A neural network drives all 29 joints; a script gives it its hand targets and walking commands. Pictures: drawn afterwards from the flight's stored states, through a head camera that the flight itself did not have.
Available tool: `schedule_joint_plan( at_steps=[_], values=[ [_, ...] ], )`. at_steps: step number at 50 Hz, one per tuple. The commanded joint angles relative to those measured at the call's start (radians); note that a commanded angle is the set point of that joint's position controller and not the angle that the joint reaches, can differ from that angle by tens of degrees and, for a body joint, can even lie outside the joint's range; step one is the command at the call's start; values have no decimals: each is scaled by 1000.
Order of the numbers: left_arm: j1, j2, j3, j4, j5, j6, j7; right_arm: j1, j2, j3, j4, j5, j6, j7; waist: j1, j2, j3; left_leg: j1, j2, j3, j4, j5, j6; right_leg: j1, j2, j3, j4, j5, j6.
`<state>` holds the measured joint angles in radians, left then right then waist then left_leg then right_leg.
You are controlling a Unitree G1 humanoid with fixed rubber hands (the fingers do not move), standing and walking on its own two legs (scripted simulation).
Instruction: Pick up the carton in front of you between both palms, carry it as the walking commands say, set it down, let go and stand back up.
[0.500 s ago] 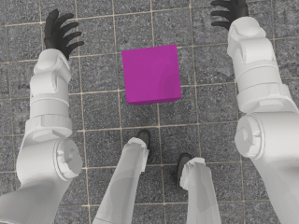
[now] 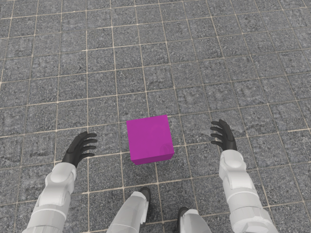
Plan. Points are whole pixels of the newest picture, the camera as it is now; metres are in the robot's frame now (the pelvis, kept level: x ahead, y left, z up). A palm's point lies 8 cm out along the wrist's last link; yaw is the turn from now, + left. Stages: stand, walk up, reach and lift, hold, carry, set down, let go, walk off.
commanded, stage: let go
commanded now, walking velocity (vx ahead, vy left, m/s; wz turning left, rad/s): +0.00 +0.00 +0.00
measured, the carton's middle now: (150, 141) +0.44 +0.10 -0.61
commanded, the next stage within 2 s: stand in 0.94 s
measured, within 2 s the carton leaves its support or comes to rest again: neither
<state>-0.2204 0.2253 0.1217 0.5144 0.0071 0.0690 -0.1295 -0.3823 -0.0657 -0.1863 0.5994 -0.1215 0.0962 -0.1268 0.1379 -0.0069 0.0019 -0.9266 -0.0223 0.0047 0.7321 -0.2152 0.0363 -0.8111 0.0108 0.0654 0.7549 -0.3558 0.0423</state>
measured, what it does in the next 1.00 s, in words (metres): shifts its weight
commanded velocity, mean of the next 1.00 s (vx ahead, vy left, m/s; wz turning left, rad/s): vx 0.00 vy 0.00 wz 0.00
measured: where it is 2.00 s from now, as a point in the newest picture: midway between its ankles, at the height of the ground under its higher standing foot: (162, 224)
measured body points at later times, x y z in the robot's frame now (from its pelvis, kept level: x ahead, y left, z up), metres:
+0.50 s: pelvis +0.05 -0.05 +0.04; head +0.09 -0.05 +0.49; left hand +0.22 +0.19 -0.04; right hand +0.25 -0.28 -0.04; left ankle +0.06 +0.09 -0.70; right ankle -0.01 -0.15 -0.70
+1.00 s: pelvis +0.04 -0.03 +0.04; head +0.04 -0.02 +0.49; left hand +0.20 +0.23 -0.04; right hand +0.21 -0.26 -0.05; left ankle +0.06 +0.09 -0.70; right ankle -0.01 -0.15 -0.70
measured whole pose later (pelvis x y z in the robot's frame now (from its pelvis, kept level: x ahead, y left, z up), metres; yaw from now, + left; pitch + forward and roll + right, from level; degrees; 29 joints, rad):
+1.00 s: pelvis +0.04 -0.03 +0.04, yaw +3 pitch -1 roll +1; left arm 0.24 0.26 0.02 0.45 0.05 0.11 0.01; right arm 0.25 -0.22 -0.02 0.55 -0.03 0.04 0.00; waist 0.00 -0.04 0.01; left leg -0.25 -0.03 -0.04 0.50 -0.23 -0.01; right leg -0.12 -0.01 0.02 0.51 -0.41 0.01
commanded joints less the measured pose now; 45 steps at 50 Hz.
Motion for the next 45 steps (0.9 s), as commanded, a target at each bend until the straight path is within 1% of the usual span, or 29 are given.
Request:
schedule_joint_plan(
  at_steps=[1, 4, 7, 12, 15, 17, 20, 24, 28, 31, 32, 33, 34, 38, 45],
  values=[
    [80, 62, -31, -134, -23, -40, 25, 26, -80, 6, -76, 11, -55, 17, -6, 94, -504, 808, 19, -103, -97, 280, -78, -47, 76, -75, -121, 17, -35],
    [195, 57, -61, -184, -33, -50, 42, 137, -102, 13, -87, 17, -78, 36, -19, 100, -458, 870, 20, -103, -119, 376, -85, 40, 72, -70, -166, 47, -46],
    [289, 60, -80, -221, -41, -55, 53, 227, -122, 28, -113, 25, -95, 54, -35, 79, -395, 901, 14, -86, -147, 434, -84, 152, 66, -65, -225, 81, -52],
    [368, 67, -90, -227, -50, -58, 56, 344, -139, 64, -145, 42, -107, 80, -64, 1, -253, 876, -1, -45, -200, 373, -76, 334, 38, -52, -309, 152, -46],
    [391, 74, -84, -210, -47, -54, 53, 400, -147, 84, -170, 54, -102, 96, -82, -46, -193, 882, -15, -29, -223, 348, -69, 413, 17, -38, -343, 220, -35],
    [403, 83, -74, -196, -41, -50, 52, 439, -154, 95, -187, 63, -95, 107, -94, -66, -163, 892, -25, -21, -236, 341, -64, 453, 6, -29, -357, 272, -26],
    [429, 92, -61, -183, -27, -41, 55, 507, -169, 112, -211, 83, -82, 127, -107, -69, -130, 915, -40, -10, -259, 343, -62, 505, -6, -17, -375, 362, -16],
    [449, 99, -47, -168, -8, -23, 61, 555, -185, 133, -240, 111, -61, 151, -112, -52, -79, 924, -53, 0, -286, 321, -57, 553, -18, -4, -394, 455, -9],
    [446, 108, -36, -162, 7, -1, 62, 569, -197, 146, -264, 126, -37, 167, -113, -45, -33, 926, -60, 12, -299, 277, -51, 577, -25, 2, -405, 481, -3],
    [436, 110, -32, -160, 11, 13, 59, 568, -205, 150, -274, 128, -23, 173, -115, -44, -8, 934, -60, 16, -300, 254, -48, 581, -26, 2, -408, 473, 0],
    [416, 153, -10, -213, 41, 62, 87, 601, -197, 141, -215, 131, -50, 155, -120, -21, -61, 882, -82, 20, -266, 229, -51, 634, -39, 16, -366, 582, 1],
    [427, 148, -27, -199, 34, 74, 96, 591, -203, 149, -226, 135, -55, 146, -122, -54, -49, 863, -79, 15, -266, 210, -46, 630, -40, 13, -346, 629, 8],
    [428, 147, -29, -200, 32, 80, 101, 587, -206, 153, -227, 138, -55, 142, -119, -58, -46, 852, -81, 14, -264, 198, -44, 628, -42, 14, -339, 629, 9],
    [423, 134, -44, -199, 17, 98, 108, 570, -216, 151, -229, 138, -48, 139, -126, -65, -18, 853, -75, 9, -259, 191, -44, 599, -30, 0, -342, 554, 4],
    [401, 119, -60, -227, 5, 133, 114, 574, -234, 129, -212, 128, -17, 150, -140, -34, 15, 926, -55, -4, -267, 198, -51, 551, 4, -36, -378, 330, -22]
  ],
)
